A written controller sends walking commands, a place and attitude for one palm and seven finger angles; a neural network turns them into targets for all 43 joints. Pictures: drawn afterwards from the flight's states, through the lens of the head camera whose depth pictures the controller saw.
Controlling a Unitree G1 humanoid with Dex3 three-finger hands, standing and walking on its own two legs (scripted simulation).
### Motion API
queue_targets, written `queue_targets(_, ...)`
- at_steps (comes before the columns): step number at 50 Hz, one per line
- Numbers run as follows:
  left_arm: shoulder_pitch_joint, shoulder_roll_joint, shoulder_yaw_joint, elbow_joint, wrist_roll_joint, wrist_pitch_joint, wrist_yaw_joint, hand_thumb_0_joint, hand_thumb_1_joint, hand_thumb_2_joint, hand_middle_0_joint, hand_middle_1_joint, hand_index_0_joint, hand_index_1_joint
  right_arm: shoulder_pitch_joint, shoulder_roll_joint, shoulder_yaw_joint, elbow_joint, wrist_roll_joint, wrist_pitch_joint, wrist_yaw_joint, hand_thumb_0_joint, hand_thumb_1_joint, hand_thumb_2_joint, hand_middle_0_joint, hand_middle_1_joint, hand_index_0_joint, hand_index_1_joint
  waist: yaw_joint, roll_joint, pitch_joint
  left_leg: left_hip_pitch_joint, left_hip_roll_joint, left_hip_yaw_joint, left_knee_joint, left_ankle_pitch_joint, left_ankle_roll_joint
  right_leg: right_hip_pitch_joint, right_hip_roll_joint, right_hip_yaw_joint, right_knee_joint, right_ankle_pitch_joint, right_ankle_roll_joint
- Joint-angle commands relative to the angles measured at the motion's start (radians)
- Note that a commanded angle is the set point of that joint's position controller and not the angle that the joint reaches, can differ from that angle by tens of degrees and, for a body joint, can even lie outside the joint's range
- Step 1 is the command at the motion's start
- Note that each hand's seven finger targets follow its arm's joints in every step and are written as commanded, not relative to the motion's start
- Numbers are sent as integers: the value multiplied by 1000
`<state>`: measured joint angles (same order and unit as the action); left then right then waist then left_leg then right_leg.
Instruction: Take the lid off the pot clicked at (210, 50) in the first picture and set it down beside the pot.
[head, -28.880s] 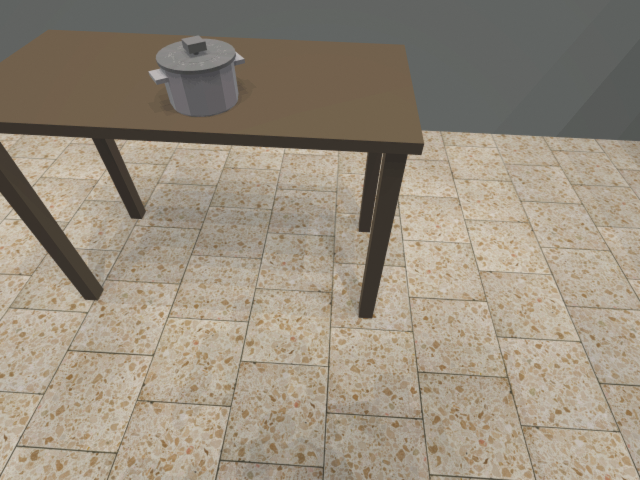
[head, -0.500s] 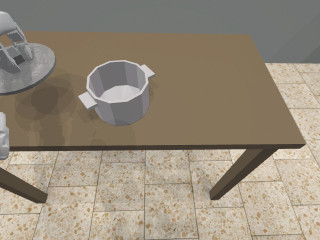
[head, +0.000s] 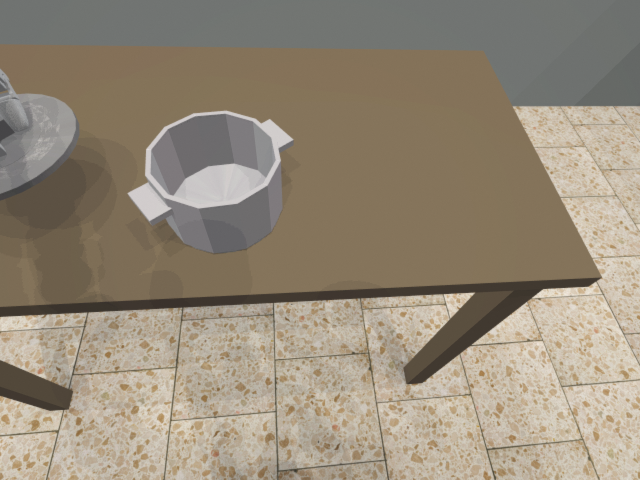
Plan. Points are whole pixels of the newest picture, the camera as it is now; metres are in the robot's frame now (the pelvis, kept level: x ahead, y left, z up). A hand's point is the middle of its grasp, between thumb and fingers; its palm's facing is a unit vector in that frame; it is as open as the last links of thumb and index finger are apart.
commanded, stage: lower the lid onto the table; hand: left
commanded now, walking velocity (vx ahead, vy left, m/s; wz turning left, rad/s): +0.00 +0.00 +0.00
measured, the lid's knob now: out of the picture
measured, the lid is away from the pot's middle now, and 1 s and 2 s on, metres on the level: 0.24 0.23 0.25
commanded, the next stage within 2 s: open the fingers wide in 1.40 s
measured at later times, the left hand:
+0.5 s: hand out of the picture +0.45 +0.32 +0.14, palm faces -0.45 -0.20 -0.87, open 6.4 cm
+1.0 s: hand (10, 172) +0.47 +0.32 +0.11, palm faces -0.47 -0.21 -0.86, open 6.4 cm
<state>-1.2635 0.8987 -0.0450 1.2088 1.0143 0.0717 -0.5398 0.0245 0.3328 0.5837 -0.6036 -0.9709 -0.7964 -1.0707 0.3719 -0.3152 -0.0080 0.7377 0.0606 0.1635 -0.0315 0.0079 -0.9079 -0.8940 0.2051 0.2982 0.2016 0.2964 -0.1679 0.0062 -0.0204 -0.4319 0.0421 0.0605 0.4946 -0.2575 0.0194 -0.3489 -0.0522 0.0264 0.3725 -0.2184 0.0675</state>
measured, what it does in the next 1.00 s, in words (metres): stands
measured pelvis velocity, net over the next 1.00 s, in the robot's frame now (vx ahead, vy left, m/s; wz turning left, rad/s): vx -0.02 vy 0.00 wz -0.01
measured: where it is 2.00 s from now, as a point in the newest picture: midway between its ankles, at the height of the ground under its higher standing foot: outside the picture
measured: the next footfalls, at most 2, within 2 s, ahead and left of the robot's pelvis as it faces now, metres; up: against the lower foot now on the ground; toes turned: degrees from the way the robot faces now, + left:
none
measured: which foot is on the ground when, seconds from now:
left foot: down 0.00-1.00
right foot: down 0.00-1.00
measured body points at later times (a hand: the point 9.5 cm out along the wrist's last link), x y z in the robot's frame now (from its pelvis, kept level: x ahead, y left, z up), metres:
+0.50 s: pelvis -0.02 +0.00 -0.01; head +0.06 +0.02 +0.44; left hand +0.47 +0.33 +0.19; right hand +0.00 -0.29 -0.12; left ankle -0.02 +0.11 -0.74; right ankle -0.03 -0.17 -0.74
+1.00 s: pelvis -0.02 +0.00 -0.01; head +0.08 +0.02 +0.43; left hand +0.49 +0.32 +0.16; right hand -0.07 -0.28 -0.12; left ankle -0.02 +0.11 -0.74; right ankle -0.03 -0.17 -0.74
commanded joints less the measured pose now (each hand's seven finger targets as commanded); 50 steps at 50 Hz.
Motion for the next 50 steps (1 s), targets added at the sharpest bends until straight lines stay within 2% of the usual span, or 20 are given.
queue_targets(1, -456, 295, 60, -232, -13, -14, 44, 0, 745, 779, -833, -1092, -924, -1125, 93, -190, -65, -75, 5, -8, -11, 0, -900, -900, 200, 300, 200, 300, 30, 163, -482, 394, -63, -9, 51, 662, 58, 72, 112, -78, 32, 424, -68)
queue_targets(6, -447, 247, 13, -206, -24, -18, 42, 0, 745, 779, -833, -1092, -924, -1125, 75, -188, -58, -80, 10, 2, -16, 0, -900, -900, 200, 300, 200, 300, 17, 136, -413, 343, -65, -3, 46, 542, 59, 35, 111, -83, 34, 365, -68)
queue_targets(8, -542, 289, 41, -293, -14, -22, 53, 0, 745, 779, -833, -1092, -924, -1125, 78, -186, -65, -80, 5, 3, -18, 0, -900, -900, 200, 300, 200, 300, 14, 192, -500, 407, -60, -15, 60, 584, 63, 31, 110, -75, 40, 372, -66)
queue_targets(9, -535, 287, 45, -279, -10, -23, 54, 0, 745, 779, -833, -1092, -924, -1125, 82, -183, -66, -79, 5, 0, -19, 0, -900, -900, 200, 300, 200, 300, 11, 179, -507, 412, -59, -18, 67, 591, 64, 28, 112, -76, 41, 370, -65)
queue_targets(14, -496, 165, -45, -177, -30, -21, 46, 0, 745, 779, -833, -1092, -924, -1125, 80, -182, -58, -60, 9, -8, -26, 0, -900, -900, 200, 300, 200, 300, -9, 134, -395, 356, -58, -24, 52, 462, 55, -43, 115, -91, 39, 285, -69)
queue_targets(17, -505, 224, -10, -176, -20, -36, 57, 0, 745, 779, -833, -1092, -924, -1125, 74, -186, -53, -61, 7, -8, -32, 0, -900, -900, 200, 300, 200, 300, -4, 116, -421, 322, -67, -14, 55, 401, 57, -18, 111, -81, 48, 277, -68)
queue_targets(21, -569, 166, -54, -201, -23, -45, 60, 0, 745, 779, -833, -1092, -924, -1125, 84, -184, -58, -50, 5, -17, -39, 0, -900, -900, 200, 300, 200, 300, -8, 156, -440, 365, -60, -27, 54, 409, 54, -53, 117, -89, 47, 254, -76)
queue_targets(22, -568, 231, -2, -212, -17, -49, 67, 0, 745, 779, -833, -1092, -924, -1125, 90, -189, -58, -51, 3, -16, -38, 0, -900, -900, 200, 300, 200, 300, -2, 150, -471, 361, -62, -30, 61, 409, 56, -35, 116, -83, 53, 259, -73)
queue_targets(25, -521, 220, -19, -120, -13, -56, 69, 0, 745, 779, -833, -1092, -924, -1125, 88, -190, -51, -48, 7, -16, -43, 0, -900, -900, 200, 300, 200, 300, -11, 114, -394, 268, -71, -15, 51, 300, 53, -41, 112, -85, 57, 233, -73)
queue_targets(28, -556, 235, -13, -156, -5, -66, 80, 0, 745, 779, -833, -1092, -924, -1125, 99, -192, -53, -47, 5, -12, -44, 0, -900, -900, 200, 300, 200, 300, -7, 159, -437, 298, -67, -21, 62, 324, 52, -53, 115, -82, 62, 227, -76)
queue_targets(31, -545, 187, -40, -153, -12, -72, 78, 0, 745, 779, -833, -1092, -924, -1125, 112, -191, -53, -44, 6, -20, -50, 0, -900, -900, 200, 300, 200, 300, -9, 150, -440, 320, -61, -28, 64, 364, 52, -75, 122, -92, 66, 229, -79)
queue_targets(35, -530, 238, -7, -103, -1, -73, 85, 0, 745, 779, -833, -1092, -924, -1125, 131, -196, -55, -37, 3, -16, -51, 0, -900, -900, 200, 300, 200, 300, -15, 122, -432, 261, -72, -22, 79, 310, 55, -67, 123, -85, 76, 232, -74)
queue_targets(36, -522, 209, -24, -129, -11, -80, 82, 0, 745, 779, -833, -1092, -924, -1125, 127, -194, -53, -39, 6, -20, -53, 0, -900, -900, 200, 300, 200, 300, -8, 141, -444, 289, -65, -23, 74, 361, 52, -76, 124, -91, 82, 239, -78)
queue_targets(37, -546, 250, 6, -151, -3, -78, 91, 0, 745, 779, -833, -1092, -924, -1125, 140, -199, -60, -31, 2, -14, -49, 0, -900, -900, 200, 300, 200, 300, -7, 179, -478, 313, -62, -27, 89, 380, 50, -82, 124, -83, 84, 240, -75)
queue_targets(38, -542, 231, -12, -124, 4, -79, 91, 0, 745, 779, -833, -1092, -924, -1125, 141, -194, -58, -33, 1, -16, -49, 0, -900, -900, 200, 300, 200, 300, -10, 178, -462, 301, -64, -29, 92, 365, 51, -96, 127, -86, 84, 230, -76)
queue_targets(40, -521, 281, 28, -113, 7, -81, 95, 0, 745, 779, -833, -1092, -924, -1125, 148, -198, -58, -34, 2, -12, -50, 0, -900, -900, 200, 300, 200, 300, -7, 144, -458, 265, -68, -22, 96, 350, 54, -66, 126, -82, 88, 253, -74)
queue_targets(42, -526, 282, 27, -140, 4, -85, 97, 0, 745, 779, -833, -1092, -924, -1125, 146, -200, -60, -32, 4, -9, -50, 0, -900, -900, 200, 300, 200, 300, -8, 170, -483, 289, -62, -23, 106, 397, 51, -81, 125, -83, 98, 260, -72)
queue_targets(44, -490, 251, 5, -86, 9, -84, 97, 0, 745, 779, -833, -1092, -924, -1125, 154, -193, -57, -35, 3, -10, -51, 0, -900, -900, 200, 300, 200, 300, -11, 152, -437, 261, -65, -24, 113, 377, 52, -107, 130, -89, 101, 247, -74)
queue_targets(47, -497, 312, 43, -123, 8, -91, 102, 0, 745, 779, -833, -1092, -924, -1125, 151, -197, -56, -41, 4, -6, -52, 0, -900, -900, 200, 300, 200, 300, -3, 161, -487, 261, -64, -20, 123, 393, 53, -80, 127, -82, 116, 265, -70)
queue_targets(50, -484, 297, 25, -91, 15, -89, 103, 0, 745, 779, -833, -1092, -924, -1125, 151, -193, -54, -48, 6, -2, -55, 0, -900, -900, 200, 300, 200, 300, -14, 161, -448, 227, -68, -17, 129, 346, 52, -106, 126, -84, 115, 243, -71)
